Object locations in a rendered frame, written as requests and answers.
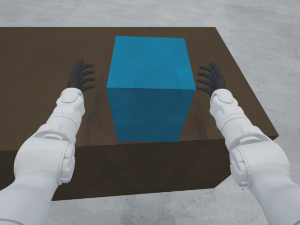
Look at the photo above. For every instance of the left robot forearm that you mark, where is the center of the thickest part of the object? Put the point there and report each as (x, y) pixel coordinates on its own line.
(64, 122)

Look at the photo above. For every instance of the right robot upper arm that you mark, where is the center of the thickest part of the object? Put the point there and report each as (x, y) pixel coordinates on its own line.
(262, 168)

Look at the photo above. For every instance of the left robot upper arm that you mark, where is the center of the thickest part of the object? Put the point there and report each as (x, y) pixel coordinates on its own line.
(42, 165)

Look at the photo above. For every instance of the pedestal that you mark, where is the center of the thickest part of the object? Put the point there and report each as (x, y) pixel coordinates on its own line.
(35, 65)

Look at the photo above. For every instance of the left robot hand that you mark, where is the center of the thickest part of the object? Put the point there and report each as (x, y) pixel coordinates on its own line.
(75, 80)

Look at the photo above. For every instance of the right robot forearm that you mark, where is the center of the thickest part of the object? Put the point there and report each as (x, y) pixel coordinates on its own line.
(233, 124)

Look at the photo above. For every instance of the carton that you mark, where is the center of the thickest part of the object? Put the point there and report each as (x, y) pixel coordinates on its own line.
(150, 88)

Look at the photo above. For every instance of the right robot hand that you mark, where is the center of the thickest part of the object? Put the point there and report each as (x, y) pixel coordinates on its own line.
(216, 79)

